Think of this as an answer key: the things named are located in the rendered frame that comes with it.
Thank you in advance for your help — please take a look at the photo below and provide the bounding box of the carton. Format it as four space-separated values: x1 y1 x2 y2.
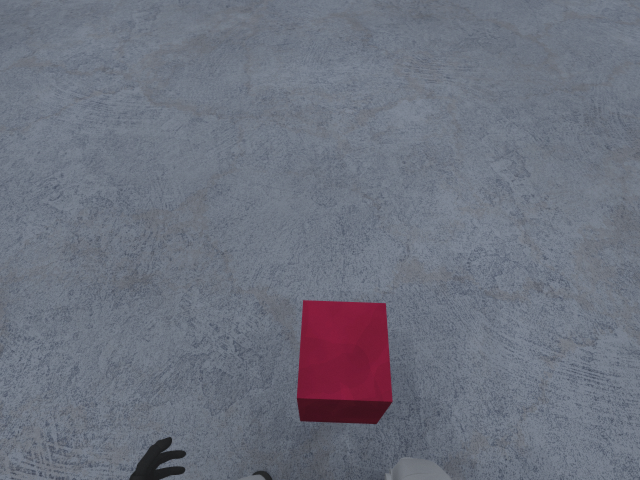
297 300 393 424

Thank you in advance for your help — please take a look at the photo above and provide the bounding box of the robot right thigh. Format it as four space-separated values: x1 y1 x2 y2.
385 458 452 480

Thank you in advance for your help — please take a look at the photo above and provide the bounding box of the left robot hand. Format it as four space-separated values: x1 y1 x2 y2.
129 437 186 480

